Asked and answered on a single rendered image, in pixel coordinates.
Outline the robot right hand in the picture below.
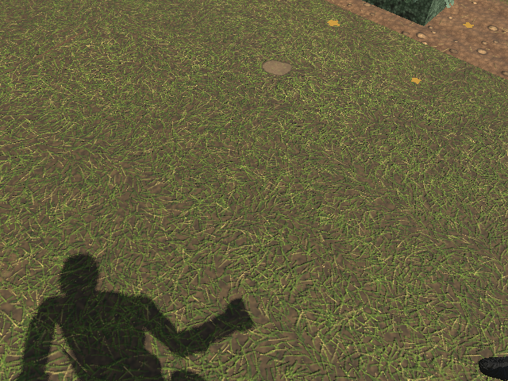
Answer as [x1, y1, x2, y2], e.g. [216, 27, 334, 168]
[479, 356, 508, 381]

